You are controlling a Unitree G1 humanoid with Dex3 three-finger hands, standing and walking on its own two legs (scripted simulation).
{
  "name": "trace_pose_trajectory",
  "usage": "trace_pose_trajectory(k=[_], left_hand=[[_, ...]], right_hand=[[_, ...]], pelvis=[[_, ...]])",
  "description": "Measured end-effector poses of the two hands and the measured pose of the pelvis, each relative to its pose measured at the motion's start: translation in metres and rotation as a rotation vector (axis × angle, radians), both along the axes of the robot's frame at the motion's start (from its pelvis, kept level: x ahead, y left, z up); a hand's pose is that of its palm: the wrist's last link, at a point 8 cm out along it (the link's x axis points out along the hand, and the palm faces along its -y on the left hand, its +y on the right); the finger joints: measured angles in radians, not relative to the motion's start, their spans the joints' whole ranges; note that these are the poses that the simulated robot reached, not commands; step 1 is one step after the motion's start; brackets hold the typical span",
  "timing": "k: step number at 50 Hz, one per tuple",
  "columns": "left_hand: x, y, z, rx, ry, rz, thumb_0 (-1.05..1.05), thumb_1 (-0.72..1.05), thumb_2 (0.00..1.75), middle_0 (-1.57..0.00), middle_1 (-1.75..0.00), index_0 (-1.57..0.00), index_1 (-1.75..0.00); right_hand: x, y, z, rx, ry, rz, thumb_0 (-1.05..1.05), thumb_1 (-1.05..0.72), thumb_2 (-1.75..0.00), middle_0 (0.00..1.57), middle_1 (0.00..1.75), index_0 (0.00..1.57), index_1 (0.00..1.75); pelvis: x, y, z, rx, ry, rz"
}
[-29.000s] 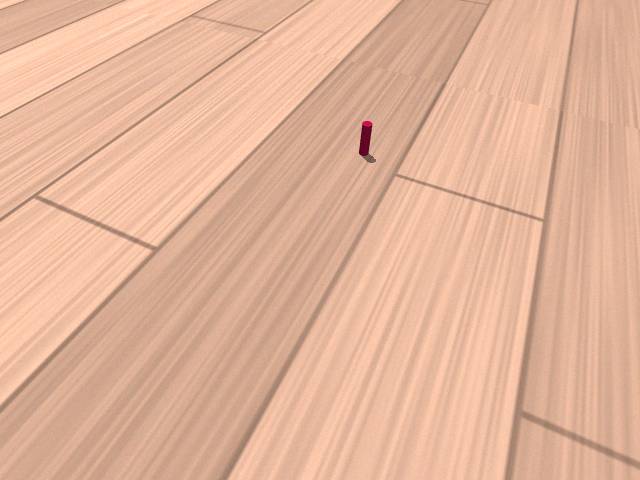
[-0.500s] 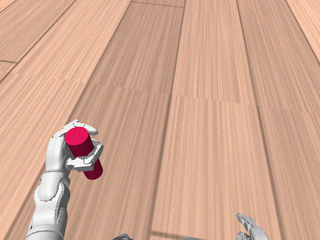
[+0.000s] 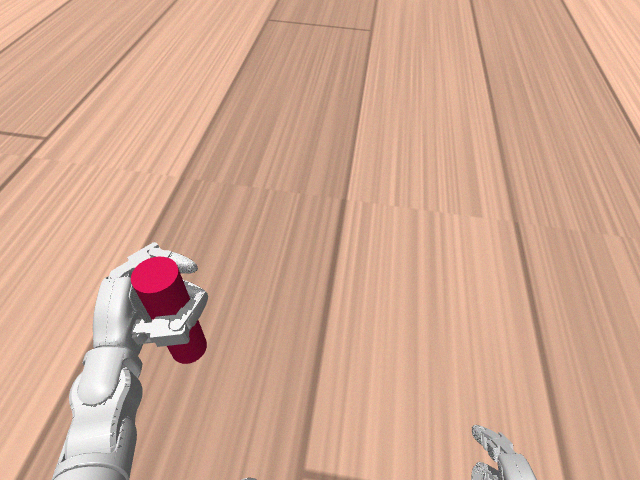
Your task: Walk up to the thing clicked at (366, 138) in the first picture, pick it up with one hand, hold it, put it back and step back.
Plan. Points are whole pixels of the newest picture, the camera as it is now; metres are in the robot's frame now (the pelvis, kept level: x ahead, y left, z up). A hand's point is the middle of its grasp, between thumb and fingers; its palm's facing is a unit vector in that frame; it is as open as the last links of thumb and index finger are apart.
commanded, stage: hold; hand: left
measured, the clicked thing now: (174, 315) +0.33 +0.18 +0.02
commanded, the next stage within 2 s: none
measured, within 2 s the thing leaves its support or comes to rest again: neither
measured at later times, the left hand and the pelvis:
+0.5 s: hand (170, 303) +0.32 +0.17 +0.05, palm faces +0.04 -1.00 +0.01, open 6.7 cm; pelvis +0.00 +0.00 +0.00, yaw +0 degrees
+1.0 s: hand (176, 296) +0.33 +0.17 +0.06, palm faces +0.03 -1.00 +0.01, open 6.7 cm; pelvis +0.00 +0.00 +0.00, yaw +0 degrees
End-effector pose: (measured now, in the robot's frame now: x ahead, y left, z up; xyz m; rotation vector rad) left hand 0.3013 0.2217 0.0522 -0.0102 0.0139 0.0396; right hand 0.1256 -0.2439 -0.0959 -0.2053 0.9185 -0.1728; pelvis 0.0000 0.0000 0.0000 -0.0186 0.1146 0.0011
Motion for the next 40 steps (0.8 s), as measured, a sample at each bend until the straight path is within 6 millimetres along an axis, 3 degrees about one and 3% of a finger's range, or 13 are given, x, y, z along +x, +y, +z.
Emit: trace_pose_trajectory(k=[40], left_hand=[[0.0031,0.0046,0.0030,-0.001,-0.003,0.002,-0.02,0.06,1.04,-0.95,-1.04,-0.89,-1.07]], right_hand=[[-0.0044,0.0059,0.0043,0.001,0.003,0.000,0.01,-0.90,-0.90,0.21,0.30,0.20,0.30]], pelvis=[[-0.0012,0.0050,0.0045,-0.001,-0.014,-0.001]])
